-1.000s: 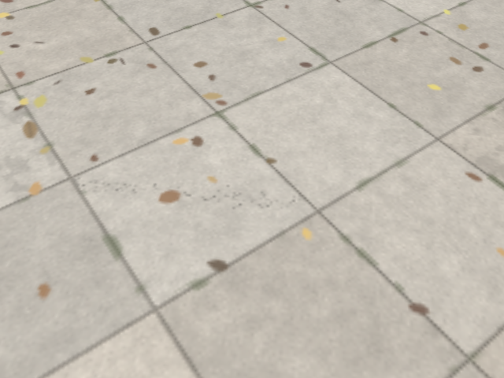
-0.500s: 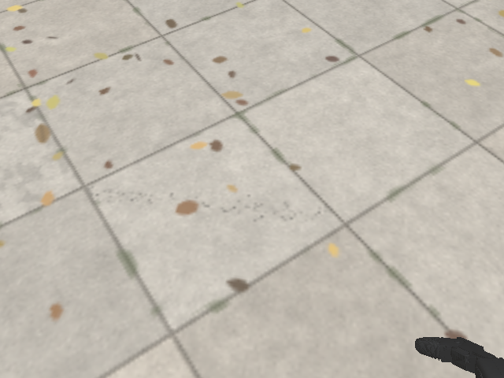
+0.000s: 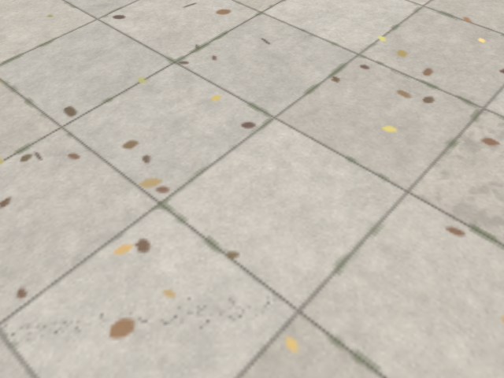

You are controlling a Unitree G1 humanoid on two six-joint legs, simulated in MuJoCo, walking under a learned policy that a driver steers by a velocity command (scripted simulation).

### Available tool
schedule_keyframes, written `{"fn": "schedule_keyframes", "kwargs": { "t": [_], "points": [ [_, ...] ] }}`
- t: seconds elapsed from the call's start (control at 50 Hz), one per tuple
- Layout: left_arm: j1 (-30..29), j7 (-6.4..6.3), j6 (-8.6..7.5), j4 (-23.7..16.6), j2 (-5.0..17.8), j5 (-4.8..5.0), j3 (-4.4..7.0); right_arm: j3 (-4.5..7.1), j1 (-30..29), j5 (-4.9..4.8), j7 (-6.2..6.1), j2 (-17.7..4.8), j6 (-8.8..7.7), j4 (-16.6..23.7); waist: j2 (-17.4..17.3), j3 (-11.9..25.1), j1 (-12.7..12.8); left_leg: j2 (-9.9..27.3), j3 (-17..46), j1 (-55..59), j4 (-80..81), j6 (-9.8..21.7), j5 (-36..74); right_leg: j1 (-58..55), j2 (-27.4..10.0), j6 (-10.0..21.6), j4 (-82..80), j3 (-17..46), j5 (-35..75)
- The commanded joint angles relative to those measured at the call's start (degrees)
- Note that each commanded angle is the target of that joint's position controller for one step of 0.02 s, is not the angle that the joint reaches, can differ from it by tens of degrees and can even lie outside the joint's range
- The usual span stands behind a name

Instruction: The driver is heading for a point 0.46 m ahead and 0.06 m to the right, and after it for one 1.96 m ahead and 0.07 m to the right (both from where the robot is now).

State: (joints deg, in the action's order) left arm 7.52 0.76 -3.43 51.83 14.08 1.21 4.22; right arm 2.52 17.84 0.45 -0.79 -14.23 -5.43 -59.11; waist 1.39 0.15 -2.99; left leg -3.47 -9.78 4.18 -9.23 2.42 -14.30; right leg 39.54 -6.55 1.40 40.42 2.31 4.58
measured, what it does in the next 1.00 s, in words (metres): walks ahead: right foot, then left foot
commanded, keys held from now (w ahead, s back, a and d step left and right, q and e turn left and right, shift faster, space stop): w+e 0.30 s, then w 0.02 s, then w+q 0.68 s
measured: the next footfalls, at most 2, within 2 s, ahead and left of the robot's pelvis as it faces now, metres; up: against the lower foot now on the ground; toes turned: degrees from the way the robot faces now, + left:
right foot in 0.14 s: +0.26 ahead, -0.14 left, +0.00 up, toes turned -8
left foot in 0.68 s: +0.60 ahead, +0.01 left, +0.00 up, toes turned -6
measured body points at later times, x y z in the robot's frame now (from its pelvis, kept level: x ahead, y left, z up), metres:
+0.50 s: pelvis +0.29 -0.07 +0.01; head +0.31 -0.09 +0.45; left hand +0.41 +0.19 -0.11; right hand +0.41 -0.36 -0.11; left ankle +0.52 +0.07 -0.68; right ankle +0.22 -0.13 -0.74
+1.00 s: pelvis +0.59 -0.06 +0.01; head +0.63 -0.04 +0.45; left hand +0.79 +0.20 -0.08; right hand +0.66 -0.34 -0.11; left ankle +0.56 +0.01 -0.74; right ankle +0.77 -0.25 -0.68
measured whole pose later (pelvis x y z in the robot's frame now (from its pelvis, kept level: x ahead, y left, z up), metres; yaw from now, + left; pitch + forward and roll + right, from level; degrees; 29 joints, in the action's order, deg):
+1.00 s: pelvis +0.59 -0.06 +0.01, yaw +4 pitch +2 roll +0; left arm 4.7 -0.5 -5.8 40.2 16.3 -0.7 2.7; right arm 3.3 18.3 -1.2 -0.1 -15.5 -3.3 -45.9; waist 1.7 -1.6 -3.5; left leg -6.7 7.4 -9.5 -19.4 5.1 -11.4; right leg 37.5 -4.5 -3.1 39.0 6.2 -2.0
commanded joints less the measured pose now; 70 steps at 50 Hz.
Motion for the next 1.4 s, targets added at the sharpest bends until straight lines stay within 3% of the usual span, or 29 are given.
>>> {"fn": "schedule_keyframes", "kwargs": {
  "t": [0.02, 0.1, 0.14, 0.16, 0.18, 0.2, 0.22, 0.24, 0.28, 0.36, 0.44, 0.56, 0.66, 0.68, 0.7, 0.72, 0.76, 0.78, 0.82, 0.92, 1.06, 1.12, 1.16, 1.18, 1.2, 1.22, 1.26, 1.32, 1.4],
  "points": [
    [-10.5, 1.54, -1.03, -7.3, 1.5, 0.10, -0.73, 1.79, 2.9, -0.42, -0.33, -9.0, 0.67, 1.5, -2.3, -7.2, -2.2, 18.9, 3.3, 1.6, 1.6, 7.2, 17.2, 5.3, 0.5, 0.9, -4.2, -2.6, -3.1],
    [-6.2, 3.08, -0.76, -9.6, 4.9, 0.29, 0.48, 2.73, 0.5, -0.83, -0.79, -11.9, 2.40, 3.4, -6.8, -2.0, 2.3, 20.0, -0.3, 4.6, -12.6, 5.0, 49.6, -6.3, 5.9, 4.7, -5.5, -8.7, -14.7],
    [11.1, 2.38, -0.47, -5.8, 11.3, 0.60, 3.96, 2.46, -0.8, -0.74, -1.27, -11.8, 3.06, 5.0, -5.5, 7.6, 11.2, 16.6, -2.7, -5.7, -36.5, 1.5, 51.3, -32.0, 9.3, 8.9, -9.9, -6.9, -11.7],
    [18.1, 1.09, 0.01, -4.9, 18.3, 0.27, 5.96, 0.72, 2.8, 0.58, -0.63, -6.3, 1.79, 7.6, 6.9, 15.2, 10.2, 10.3, -2.7, -28.9, -58.7, -2.1, 20.4, -54.7, -5.4, 17.1, -10.1, 18.2, -14.5],
    [17.4, 1.16, -0.40, -6.0, 17.6, 0.07, 5.05, -0.52, 2.1, -0.03, 0.37, -3.7, -1.00, 9.3, 10.2, 22.2, 8.0, 0.0, 9.4, -43.8, -71.6, -3.2, -17.9, -64.5, -14.6, 24.4, -21.8, 46.4, -20.2],
    [16.9, 1.17, -0.73, -6.1, 13.0, -0.68, 3.65, 0.89, -5.2, -2.44, 1.18, -8.6, -3.08, 11.1, 6.0, 17.6, 10.5, 3.8, 15.6, -50.5, -73.6, -1.2, -15.1, -62.6, -12.5, 20.5, -23.9, 39.8, -19.4],
    [13.5, 0.98, -1.07, -6.6, 10.5, -0.64, 2.97, 0.85, -7.9, -3.26, 1.34, -8.9, -4.02, 12.0, 3.7, 11.0, 9.2, 6.6, 14.9, -51.5, -70.1, 0.1, -10.1, -54.9, -10.2, 18.1, -23.7, 30.5, -15.5],
    [8.9, 1.04, -1.22, -7.7, 8.7, -0.54, 2.32, 1.07, -7.9, -2.31, 0.97, -8.6, -4.09, 11.4, -1.2, 6.4, 6.2, 9.0, 14.5, -48.2, -64.4, 0.0, -6.6, -45.3, -7.5, 16.4, -24.6, 23.6, -10.0],
    [4.2, 0.79, -1.33, -9.7, 6.5, -1.24, 1.45, 1.99, -6.2, -0.98, 0.64, -9.1, -2.40, 11.0, -0.3, 3.1, 2.4, 11.2, 14.6, -40.2, -57.6, -1.1, -3.5, -33.6, -4.1, 15.1, -27.3, 17.5, -4.0],
    [6.3, -0.52, -1.82, -9.1, 8.6, -0.93, 1.72, 1.63, -7.7, 0.12, 0.46, -6.4, -0.35, 11.9, 0.9, 0.9, 1.9, 11.0, 11.9, -40.1, -45.4, -4.9, 5.5, -28.2, -2.3, 15.0, -30.0, 9.7, 4.8],
    [9.3, -1.08, -1.85, -7.4, 8.7, -1.05, 1.33, 0.80, -14.6, -0.66, 1.11, -4.8, -0.69, 13.2, 2.8, -0.8, 5.5, 9.7, 10.0, -37.8, -29.4, -4.0, 21.9, -28.7, 0.0, 11.1, -31.0, 3.3, 0.9],
    [12.1, -1.22, -1.58, -4.2, 9.8, -1.29, 1.54, 0.48, -20.9, -1.78, 3.08, -6.0, -1.16, 16.1, 1.8, -4.4, 7.7, 8.1, 10.9, -44.3, -22.1, 0.0, 19.8, -42.3, -6.1, 9.8, -29.9, 2.3, 0.8],
    [8.5, -2.35, 0.33, -5.3, 11.8, -1.45, 1.94, 2.57, -8.5, -1.41, 4.07, -10.0, -0.75, 14.4, 3.2, 4.5, 0.0, 1.0, 5.4, -27.0, -21.0, 4.7, 9.6, -46.5, -5.0, 5.9, -10.3, -3.4, 35.7],
    [8.2, -2.72, 0.54, -6.2, 11.4, -1.64, 1.51, 3.94, -0.3, -1.25, 3.59, -12.8, -0.40, 12.7, 0.9, 9.5, -3.8, 2.6, 9.5, -13.3, -20.9, 6.9, 12.4, -38.8, -2.7, 3.9, 2.8, -5.3, 31.1],
    [13.8, -2.19, -0.65, -8.1, 7.0, -2.52, -0.02, 5.51, 6.2, -0.95, 3.05, -18.6, -0.07, 12.7, -10.6, 17.3, -2.3, 16.2, 33.3, 8.6, -21.1, 16.1, 10.1, -16.9, 4.9, -0.3, 25.2, -6.6, 5.2],
    [13.9, -1.25, -2.45, -7.7, 4.7, -2.18, -1.14, 4.60, 7.2, -1.92, 3.15, -15.6, 0.15, 12.3, -16.4, 21.9, -2.1, 22.5, 56.1, 18.8, -10.4, 21.7, 0.7, -1.6, 12.6, -1.9, 37.2, 0.7, -35.9],
    [4.8, -0.06, -4.94, -10.7, 9.5, 0.96, -0.48, 3.35, 1.9, -1.59, 2.72, -11.0, 0.37, 14.0, -6.5, 9.3, -3.0, 19.2, 44.7, 7.7, -7.3, 16.2, -6.0, 6.0, 5.7, 0.7, 37.1, 4.5, -29.3],
    [2.6, -0.27, -5.22, -11.2, 9.3, -0.13, -0.37, 2.85, -1.6, -1.19, 2.74, -9.7, 0.42, 14.9, -1.4, 3.9, -0.8, 17.2, 39.5, -2.0, -6.0, 15.1, -0.7, 4.1, 3.7, 0.7, 31.4, 3.6, -26.3],
    [3.6, -0.88, -4.26, -11.7, 9.4, -2.00, 0.34, 2.22, -4.9, -0.59, 2.36, -8.5, 0.47, 16.6, -2.7, 1.7, 2.7, 14.0, 34.3, -11.8, -3.8, 14.4, 8.6, -2.8, 1.5, -0.5, 24.1, 3.3, -23.5],
    [-0.2, -1.71, -2.73, -14.0, 6.4, -2.38, -0.45, 3.41, -2.7, -1.47, 0.64, -11.7, 0.79, 17.1, -4.3, 0.3, 2.3, 9.8, 25.8, -19.5, -2.5, 13.1, 18.4, -5.6, 2.5, -4.6, 7.0, 0.6, -11.8],
    [-9.4, -0.11, -4.01, -17.2, 6.3, -1.02, -0.72, 3.13, 3.9, -2.05, -0.29, -10.2, 2.51, 15.8, -6.6, 0.6, -2.0, 10.2, 28.5, -13.9, -8.4, 9.4, 10.9, -11.1, 6.1, -4.2, -11.7, 1.2, 0.1],
    [-7.0, 0.38, -4.82, -17.0, 7.9, -1.14, -0.06, 3.19, 3.8, -1.42, -0.29, -10.3, 2.82, 15.7, -8.5, 0.5, 0.0, 12.7, 31.7, -8.8, -13.1, 8.3, 15.5, -13.7, 6.1, -1.1, -14.4, 0.6, -6.4],
    [4.0, -0.16, -5.31, -14.8, 10.9, -2.18, 1.36, 2.19, 2.2, -0.94, 0.15, -7.8, 2.66, 16.8, -7.1, 8.1, 5.7, 8.3, 28.3, -11.6, -26.5, 5.7, 23.6, -31.1, 2.7, 3.7, -14.8, 2.7, -5.1],
    [12.9, -0.34, -5.20, -14.0, 15.2, -2.65, 2.40, 1.15, 5.1, 0.05, 0.12, -5.2, 2.20, 17.8, 1.9, 16.5, 7.5, 2.7, 23.1, -22.7, -43.4, 3.0, 9.8, -48.4, -7.5, 9.1, -12.6, 15.6, -3.0],
    [17.3, 0.39, -4.22, -10.6, 17.1, -1.75, 3.35, 0.46, 12.3, -1.86, 0.35, -3.5, 1.43, 17.6, 19.4, 19.7, 5.2, -2.7, 18.5, -41.2, -59.1, -0.2, -18.8, -60.1, -16.7, 17.2, -19.9, 39.7, -17.1],
    [16.3, 0.52, -4.04, -11.4, 11.6, -0.38, 2.00, 1.41, 8.3, -2.61, 0.36, -9.1, 1.19, 17.0, 10.3, 13.1, 7.2, 0.9, 21.4, -48.1, -64.3, 0.0, -17.8, -56.5, -15.6, 15.1, -22.7, 40.7, -29.9],
    [10.2, 0.36, -3.33, -12.2, 8.5, -1.21, 0.64, 1.75, -2.6, -1.61, 0.52, -9.9, 1.14, 19.3, 0.7, 1.8, 6.8, 5.1, 17.5, -48.4, -62.4, -0.2, -8.3, -42.3, -10.6, 11.9, -25.0, 25.9, -21.8],
    [7.6, 0.50, -3.33, -11.8, 6.8, -1.72, -0.07, 1.67, -2.2, -1.04, 1.00, -7.1, 1.16, 19.7, 3.8, 0.3, 3.5, 8.6, 15.3, -42.7, -54.4, -1.0, -3.6, -33.9, -5.9, 11.3, -28.4, 16.8, -9.6],
    [9.2, 0.02, -3.19, -10.2, 9.7, -0.88, 0.72, 0.64, -6.8, -0.50, 1.09, -4.4, 1.26, 21.4, 2.9, -0.1, 4.0, 9.6, 12.9, -43.1, -42.8, -2.8, 2.7, -32.2, -5.5, 12.4, -31.2, 10.4, -1.2]
  ]
}}
Keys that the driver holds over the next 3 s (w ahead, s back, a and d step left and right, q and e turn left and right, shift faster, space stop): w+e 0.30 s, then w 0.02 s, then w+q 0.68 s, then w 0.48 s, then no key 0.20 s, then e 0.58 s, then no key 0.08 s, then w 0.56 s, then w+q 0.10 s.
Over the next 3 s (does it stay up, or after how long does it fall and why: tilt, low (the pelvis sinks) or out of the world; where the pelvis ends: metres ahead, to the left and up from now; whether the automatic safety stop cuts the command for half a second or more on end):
stays up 1.22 -0.10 -0.01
